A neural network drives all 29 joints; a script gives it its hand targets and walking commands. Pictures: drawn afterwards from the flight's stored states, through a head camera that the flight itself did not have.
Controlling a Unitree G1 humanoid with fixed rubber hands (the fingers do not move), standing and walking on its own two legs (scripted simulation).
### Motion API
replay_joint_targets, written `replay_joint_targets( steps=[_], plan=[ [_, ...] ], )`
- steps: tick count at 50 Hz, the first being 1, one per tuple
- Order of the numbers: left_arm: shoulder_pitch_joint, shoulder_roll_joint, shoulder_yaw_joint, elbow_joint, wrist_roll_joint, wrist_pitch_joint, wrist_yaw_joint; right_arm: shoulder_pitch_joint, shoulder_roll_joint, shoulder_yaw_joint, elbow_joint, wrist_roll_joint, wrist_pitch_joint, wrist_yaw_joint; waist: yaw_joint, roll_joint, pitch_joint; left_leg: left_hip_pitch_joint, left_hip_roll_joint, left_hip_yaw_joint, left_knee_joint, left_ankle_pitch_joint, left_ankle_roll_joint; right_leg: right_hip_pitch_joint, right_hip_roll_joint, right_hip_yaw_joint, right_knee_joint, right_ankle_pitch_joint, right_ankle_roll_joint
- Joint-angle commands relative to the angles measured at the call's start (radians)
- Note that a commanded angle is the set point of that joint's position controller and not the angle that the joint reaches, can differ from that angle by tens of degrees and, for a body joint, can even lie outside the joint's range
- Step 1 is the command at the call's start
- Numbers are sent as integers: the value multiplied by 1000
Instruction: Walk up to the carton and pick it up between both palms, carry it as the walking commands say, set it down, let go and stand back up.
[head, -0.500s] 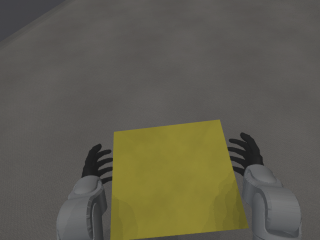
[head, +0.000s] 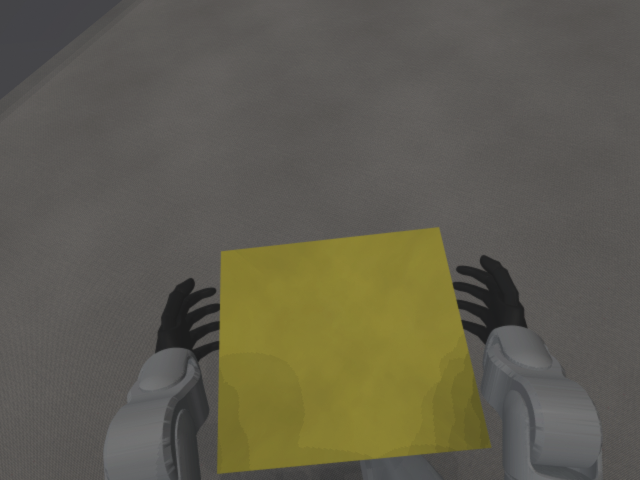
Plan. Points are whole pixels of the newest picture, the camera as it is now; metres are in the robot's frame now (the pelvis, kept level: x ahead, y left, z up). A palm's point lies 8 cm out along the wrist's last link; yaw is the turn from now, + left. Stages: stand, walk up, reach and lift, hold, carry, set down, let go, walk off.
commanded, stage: carry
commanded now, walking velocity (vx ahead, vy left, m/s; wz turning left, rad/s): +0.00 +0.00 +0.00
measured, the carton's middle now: (341, 347) +0.29 +0.00 -0.03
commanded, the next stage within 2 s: none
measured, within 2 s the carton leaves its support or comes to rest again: neither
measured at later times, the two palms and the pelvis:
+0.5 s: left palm out of the picture +0.99 +0.09 +0.10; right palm out of the picture +1.01 -0.24 +0.06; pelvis +0.73 -0.07 +0.01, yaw +4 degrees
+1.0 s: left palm out of the picture +1.62 -0.01 +0.12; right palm out of the picture +1.65 -0.34 +0.11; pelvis +1.36 -0.18 +0.03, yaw +1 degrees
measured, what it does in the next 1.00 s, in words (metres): walks ahead: right foot, then left foot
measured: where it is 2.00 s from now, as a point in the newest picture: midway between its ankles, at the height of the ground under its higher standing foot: (375, 65)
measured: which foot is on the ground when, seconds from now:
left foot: down 0.00-0.08, up 0.10-0.36, down 0.38-0.56, up 0.58-0.90, down 0.92-1.00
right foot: up 0.00-0.06, down 0.08-0.34, up 0.36-0.56, down 0.58-0.90, up 0.92-1.00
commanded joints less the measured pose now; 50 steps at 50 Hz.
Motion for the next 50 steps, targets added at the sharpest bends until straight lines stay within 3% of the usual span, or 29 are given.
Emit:
replay_joint_targets(
  steps=[1, 2, 3, 4, 5, 6, 9, 13, 15, 17, 18, 19, 20, 22, 23, 25, 28, 29, 30, 31, 38, 43, 44, 45, 46, 47, 48, 49, 50],
  plan=[
    [-337, -850, -628, -176, -488, -108, -232, -453, 905, 773, -377, 521, -59, 222, -70, -128, -305, 753, 183, -454, -350, 1833, 10, -543, -128, 47, -794, -118, -17],
    [-305, -852, -617, -186, -494, -115, -239, -568, 870, 783, -446, 520, -60, 221, 27, -289, -430, 368, 35, -182, -151, 1887, -50, 176, -11, -152, -1338, 428, 5],
    [-360, -804, -623, -207, -488, -117, -238, -437, 824, 749, -341, 517, -54, 226, 51, -245, -538, 113, 4, -98, 94, 1799, -104, 714, 90, -289, -1543, 1096, 41],
    [-366, -840, -623, -189, -490, -112, -237, -405, 821, 702, -267, 487, -43, 236, 113, -221, -625, -204, -76, -19, 502, 919, -152, 1151, -75, -48, -1517, 1521, -107],
    [-309, -859, -645, -111, -475, -103, -245, -364, 830, 706, -240, 467, -30, 243, 59, -417, -743, -292, -187, -78, 765, 234, -154, 1344, -374, 361, -1324, 2339, -225],
    [-324, -854, -666, -127, -465, -103, -243, -393, 803, 741, -286, 479, -37, 247, 55, -525, -764, -312, -194, -148, 828, 277, -155, 1269, -450, 615, -1401, 2701, -318],
    [-461, -844, -690, -227, -473, -104, -233, -376, 879, 715, -231, 492, -36, 270, 45, -271, -565, -560, -97, -149, 672, 213, -91, 1255, -368, 598, -1444, 2376, -263],
    [-464, -893, -716, -250, -499, -112, -227, -304, 893, 660, -177, 435, -59, 269, 92, -262, -369, -907, -69, 34, 604, 66, -84, 1336, -286, 459, -1454, 2509, -72],
    [-459, -877, -723, -296, -503, -113, -225, -329, 902, 660, -205, 441, -73, 264, 66, -133, -390, -587, -162, 260, 247, 99, -53, 1149, -138, 177, -1509, 2730, 162],
    [-563, -854, -751, -375, -520, -109, -228, -286, 917, 676, -225, 454, -78, 254, -104, -29, -475, 522, -196, 442, -620, 438, 16, 357, 102, -224, -927, 3124, 608],
    [-643, -830, -797, -433, -554, -93, -219, -190, 967, 646, -117, 438, -60, 248, -264, 534, -540, 1219, 86, 122, -932, 1001, 216, -443, 213, -176, 429, 1698, 655],
    [-507, -502, -468, -82, -304, -145, -245, -47, 616, 295, 234, 130, -114, 249, -158, 894, -694, 1551, 359, -563, -403, 2349, 320, -752, 98, 218, 527, -345, 260],
    [-568, -785, -796, -400, -568, -112, -228, -244, 843, 606, -117, 411, -93, 209, -169, 524, -531, 1476, 387, -732, -345, 2279, 307, -969, 50, 328, 566, -389, 154],
    [-499, -746, -689, -329, -532, -99, -230, -332, 847, 711, -299, 469, -62, 191, -189, 133, -292, 1478, 451, -980, -287, 1943, 261, -1439, -17, 497, 519, -697, 19],
    [-433, -685, -647, -293, -504, -95, -220, -340, 825, 741, -304, 481, -36, 187, -146, -199, -361, 1342, 431, -884, -286, 1813, 213, -1272, -79, 408, 241, -589, -23],
    [-276, -725, -595, -164, -463, -94, -215, -395, 792, 773, -347, 486, -27, 195, -93, -254, -235, 815, 295, -499, -399, 1746, 39, -808, -154, 138, -541, -303, 5],
    [-319, -705, -564, -174, -459, -102, -228, -361, 792, 761, -248, 487, -12, 211, 66, -287, -549, -190, -26, 45, 188, 952, -116, 1042, 23, -172, -1558, 1455, 28],
    [-297, -775, -579, -148, -454, -110, -235, -394, 819, 751, -260, 484, -16, 223, 64, -327, -716, -227, -114, -75, 465, 364, -120, 1299, -168, 70, -1321, 1777, -51],
    [-270, -765, -601, -123, -435, -102, -236, -344, 792, 746, -242, 477, -11, 236, 43, -432, -790, -131, -208, -103, 749, 309, -93, 1242, -356, 383, -1340, 2371, -106],
    [-334, -741, -612, -193, -449, -93, -229, -280, 792, 742, -209, 471, 1, 235, 29, -505, -848, -181, -176, -171, 746, 366, -116, 1235, -448, 570, -1413, 2538, -155],
    [-415, -915, -696, -306, -458, -134, -225, -317, 953, 750, -225, 502, -50, 299, 50, -226, -662, -425, -22, -91, 436, 298, -60, 1191, -388, 481, -1458, 2447, -113],
    [-483, -814, -687, -286, -440, -124, -232, -246, 906, 647, -44, 405, -65, 293, 34, -90, -510, -162, -156, 226, -178, 347, -26, 986, -160, 80, -1501, 2700, 276],
    [-503, -857, -726, -377, -466, -117, -230, -284, 947, 707, -177, 465, -69, 289, -30, -142, -522, 275, -144, 347, -538, 361, 16, 660, -29, -129, -1205, 3041, 548],
    [-521, -781, -687, -290, -442, -120, -227, -196, 896, 630, -16, 410, -65, 288, -137, 32, -644, 880, 36, 231, -840, 669, 152, 96, 51, -189, -362, 2722, 684],
    [-654, -686, -713, -248, -463, -145, -240, -34, 890, 481, 313, 284, -88, 285, -187, 914, -725, 1318, 375, -456, -506, 1903, 312, -590, 13, 75, 436, 258, 368],
    [-671, -681, -708, -299, -495, -148, -250, -75, 843, 511, 244, 305, -92, 248, -183, 868, -484, 1453, 419, -775, -413, 2350, 345, -1076, 48, 334, 490, -747, 196],
    [-610, -536, -579, -127, -419, -185, -247, -174, 693, 496, 148, 259, -130, 233, -195, 281, -273, 1380, 408, -820, -327, 2268, 265, -1363, -23, 410, 375, -812, 84],
    [-541, -748, -723, -440, -548, -163, -225, -228, 891, 726, -203, 442, -111, 203, -193, -11, -182, 1407, 330, -763, -350, 2187, 179, -1433, -5, 254, 214, -822, 28],
    [-456, -720, -679, -331, -523, -122, -232, -258, 860, 740, -258, 439, -63, 201, -151, -240, -137, 1148, 257, -622, -400, 2031, 80, -1200, -57, 118, -145, -655, -3]
  ],
)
